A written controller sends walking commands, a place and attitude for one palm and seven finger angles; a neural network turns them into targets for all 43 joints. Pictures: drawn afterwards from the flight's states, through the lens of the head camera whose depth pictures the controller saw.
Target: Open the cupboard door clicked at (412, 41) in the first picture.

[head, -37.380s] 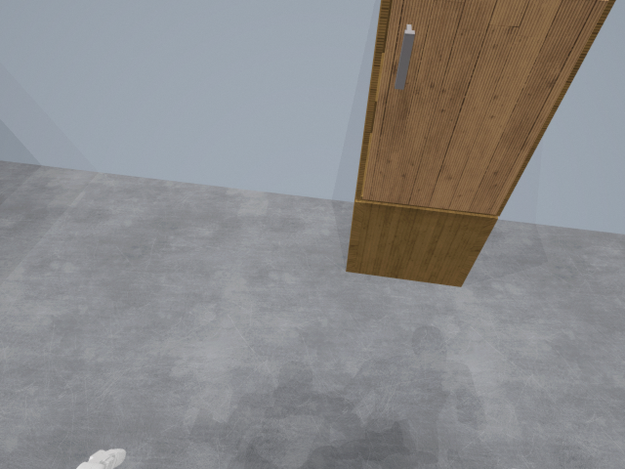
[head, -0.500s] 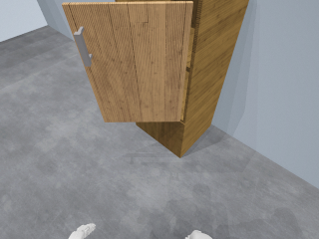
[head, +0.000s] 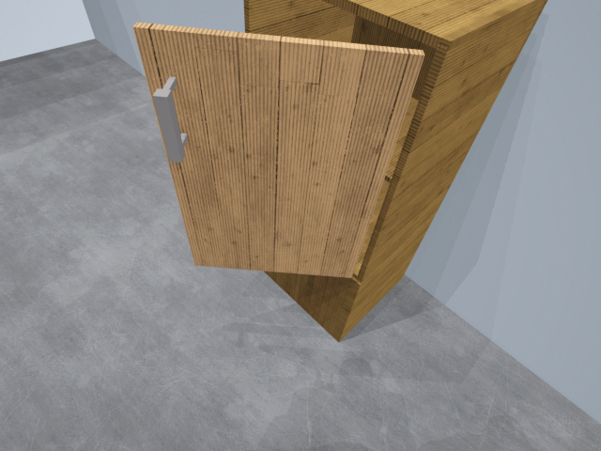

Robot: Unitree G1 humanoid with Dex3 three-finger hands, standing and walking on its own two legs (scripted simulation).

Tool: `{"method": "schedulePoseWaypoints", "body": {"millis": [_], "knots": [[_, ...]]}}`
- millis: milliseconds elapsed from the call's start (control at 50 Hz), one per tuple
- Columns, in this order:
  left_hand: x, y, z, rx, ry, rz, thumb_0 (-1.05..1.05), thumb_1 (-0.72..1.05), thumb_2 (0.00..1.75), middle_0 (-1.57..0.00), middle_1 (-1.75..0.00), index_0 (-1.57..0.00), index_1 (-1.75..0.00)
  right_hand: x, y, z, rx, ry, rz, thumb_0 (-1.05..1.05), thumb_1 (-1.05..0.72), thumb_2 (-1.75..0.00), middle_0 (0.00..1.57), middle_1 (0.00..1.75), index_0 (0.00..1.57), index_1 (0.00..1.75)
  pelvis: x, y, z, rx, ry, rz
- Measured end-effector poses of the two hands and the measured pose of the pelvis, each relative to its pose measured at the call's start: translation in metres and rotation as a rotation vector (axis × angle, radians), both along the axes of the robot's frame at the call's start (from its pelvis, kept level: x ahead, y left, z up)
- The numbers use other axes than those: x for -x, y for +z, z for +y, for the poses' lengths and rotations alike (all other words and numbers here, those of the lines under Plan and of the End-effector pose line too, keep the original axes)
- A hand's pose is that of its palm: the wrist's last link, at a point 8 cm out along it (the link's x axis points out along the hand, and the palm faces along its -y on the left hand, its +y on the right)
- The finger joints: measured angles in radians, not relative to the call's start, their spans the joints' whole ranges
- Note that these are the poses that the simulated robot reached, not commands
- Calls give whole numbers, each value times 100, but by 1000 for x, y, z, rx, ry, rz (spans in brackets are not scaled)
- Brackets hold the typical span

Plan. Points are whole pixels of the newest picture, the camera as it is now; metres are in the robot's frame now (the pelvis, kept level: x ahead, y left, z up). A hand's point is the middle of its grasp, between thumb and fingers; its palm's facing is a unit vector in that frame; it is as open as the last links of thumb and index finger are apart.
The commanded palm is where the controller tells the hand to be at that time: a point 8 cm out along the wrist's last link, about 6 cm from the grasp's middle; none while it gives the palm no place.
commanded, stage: come to a stop and stand still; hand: left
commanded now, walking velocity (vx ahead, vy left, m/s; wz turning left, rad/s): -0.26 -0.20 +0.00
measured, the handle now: (174, 120) +0.56 +0.27 +0.12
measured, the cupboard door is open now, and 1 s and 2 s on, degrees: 42 42 42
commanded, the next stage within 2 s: look again from close up in 0.70 s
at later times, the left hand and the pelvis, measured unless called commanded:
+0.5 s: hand out of the picture +0.00 +0.13 -0.16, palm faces +0.00 -0.97 -0.23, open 7.3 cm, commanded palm none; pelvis -0.04 -0.05 +0.01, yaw -2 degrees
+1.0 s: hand out of the picture -0.02 +0.16 -0.18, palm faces -0.01 -0.98 -0.21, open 7.3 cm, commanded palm none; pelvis -0.04 -0.02 +0.00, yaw -2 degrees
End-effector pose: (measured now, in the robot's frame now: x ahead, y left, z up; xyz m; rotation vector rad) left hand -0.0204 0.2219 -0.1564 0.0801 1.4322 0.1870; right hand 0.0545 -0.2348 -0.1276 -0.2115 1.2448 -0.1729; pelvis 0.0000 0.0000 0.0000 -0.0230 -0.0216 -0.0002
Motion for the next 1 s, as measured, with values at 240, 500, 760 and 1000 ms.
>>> {"method": "schedulePoseWaypoints", "body": {"millis": [240, 500, 760, 1000], "knots": [[-28, 14, 14, -51, -76, -26, 0, 91, 90, -19, -30, -20, -30, 1, 0, -1, -12, -40, -35, 0, -91, -90, 21, 30, 21, 30, 25, 5, -6, 8, -43, 35], [-13, 32, -41, -66, -104, -105, 0, 91, 90, -19, -30, -20, -30, 88, -11, -55, -72, -109, 113, 0, -91, -90, 20, 30, 20, 29, 35, 10, -47, -45, -34, 11], [4, 14, -40, -20, -45, -18, 0, 92, 90, -20, -30, -20, -30, 95, -10, -29, -52, -76, 185, 0, -90, -90, 20, 30, 20, 29, 27, 6, -40, -27, -17, 9], [0, 13, -14, -48, -111, -92, 0, 91, 90, -20, -30, -20, -30, 63, -9, -13, -40, -46, -4, 1, -93, -90, 20, 30, 20, 29, 41, 0, -15, -13, -29, -7]]}}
